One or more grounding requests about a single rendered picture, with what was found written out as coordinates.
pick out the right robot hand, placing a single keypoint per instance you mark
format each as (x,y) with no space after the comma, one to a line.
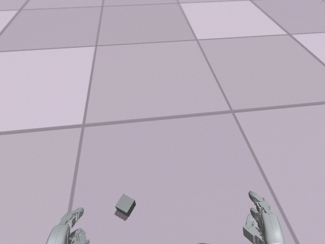
(269,231)

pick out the left robot hand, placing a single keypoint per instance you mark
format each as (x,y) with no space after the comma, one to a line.
(60,234)

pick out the cube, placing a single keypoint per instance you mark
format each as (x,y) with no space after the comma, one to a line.
(125,205)

